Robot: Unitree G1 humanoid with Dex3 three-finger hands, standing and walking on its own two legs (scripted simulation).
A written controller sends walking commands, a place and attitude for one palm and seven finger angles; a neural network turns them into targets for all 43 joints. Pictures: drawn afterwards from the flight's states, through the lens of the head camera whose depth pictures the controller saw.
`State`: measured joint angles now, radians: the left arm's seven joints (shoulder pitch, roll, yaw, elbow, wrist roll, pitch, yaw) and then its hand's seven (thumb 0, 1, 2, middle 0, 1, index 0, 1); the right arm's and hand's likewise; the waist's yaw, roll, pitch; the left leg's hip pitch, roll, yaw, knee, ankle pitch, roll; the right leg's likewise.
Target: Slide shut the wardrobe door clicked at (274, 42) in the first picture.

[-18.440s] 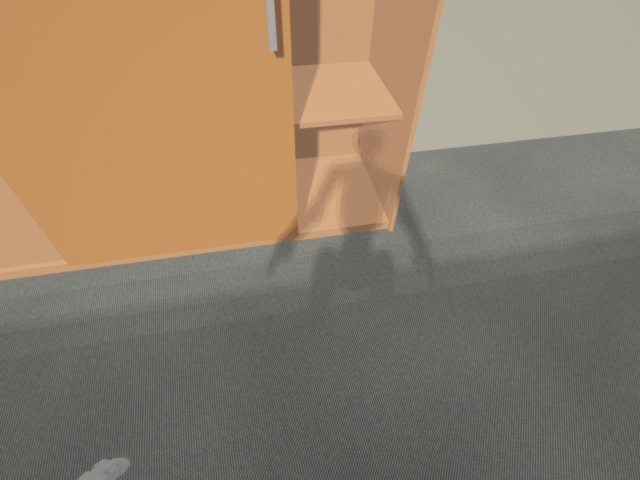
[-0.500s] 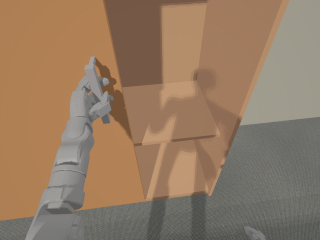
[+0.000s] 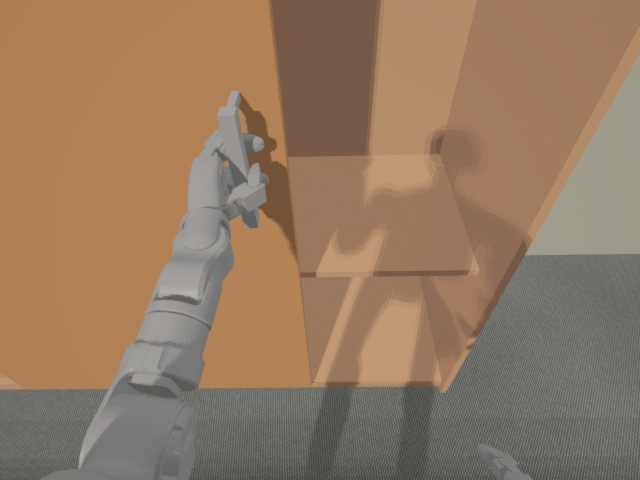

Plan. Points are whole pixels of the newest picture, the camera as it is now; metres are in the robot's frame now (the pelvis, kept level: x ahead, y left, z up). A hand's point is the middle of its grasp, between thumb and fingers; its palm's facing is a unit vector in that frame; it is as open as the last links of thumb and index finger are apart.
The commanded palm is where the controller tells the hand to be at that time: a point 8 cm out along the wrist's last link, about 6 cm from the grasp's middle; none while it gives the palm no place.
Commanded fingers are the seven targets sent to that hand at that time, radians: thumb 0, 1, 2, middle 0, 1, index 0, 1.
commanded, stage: tug the door sideways, standing still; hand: left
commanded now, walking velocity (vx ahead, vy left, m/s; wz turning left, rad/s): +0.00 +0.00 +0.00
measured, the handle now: (243, 164) +0.48 +0.13 +0.16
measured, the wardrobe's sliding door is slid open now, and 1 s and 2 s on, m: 0.40 0.40 0.26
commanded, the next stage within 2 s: step sideways, sliding the door along in 0.26 s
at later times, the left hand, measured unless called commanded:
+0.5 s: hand (255, 191) +0.42 +0.11 +0.16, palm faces +0.07 -0.99 -0.14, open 5.9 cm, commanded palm +0.40 +0.13 +0.16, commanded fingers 0.00 0.90 0.90 -0.45 -1.40 -0.45 -1.40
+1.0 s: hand (261, 191) +0.43 +0.10 +0.16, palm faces +0.16 -0.98 -0.12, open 6.0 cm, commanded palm +0.41 +0.08 +0.16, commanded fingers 0.00 0.90 0.90 -0.45 -1.40 -0.45 -1.40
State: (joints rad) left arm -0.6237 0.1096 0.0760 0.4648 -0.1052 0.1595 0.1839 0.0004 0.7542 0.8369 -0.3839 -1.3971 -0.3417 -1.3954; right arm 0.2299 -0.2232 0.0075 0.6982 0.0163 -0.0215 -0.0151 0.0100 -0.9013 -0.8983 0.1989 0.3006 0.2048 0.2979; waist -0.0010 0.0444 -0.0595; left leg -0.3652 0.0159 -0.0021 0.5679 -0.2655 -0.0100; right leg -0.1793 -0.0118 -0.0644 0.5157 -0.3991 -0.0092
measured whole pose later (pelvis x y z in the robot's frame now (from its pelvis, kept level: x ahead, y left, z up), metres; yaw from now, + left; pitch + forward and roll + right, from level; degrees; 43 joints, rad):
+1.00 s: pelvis +0.00 -0.06 +0.00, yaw +6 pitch -6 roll -2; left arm -0.77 0.18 -0.04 0.52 -0.11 -0.06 0.12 -0.02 0.77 0.84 -0.45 -1.40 -0.20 -1.40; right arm 0.15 -0.20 0.01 0.68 0.06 0.00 -0.03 0.01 -0.90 -0.90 0.20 0.30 0.20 0.30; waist 0.07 0.07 0.26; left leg -0.21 0.08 -0.09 0.61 -0.30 -0.06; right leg -0.44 -0.04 0.01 0.77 -0.35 -0.02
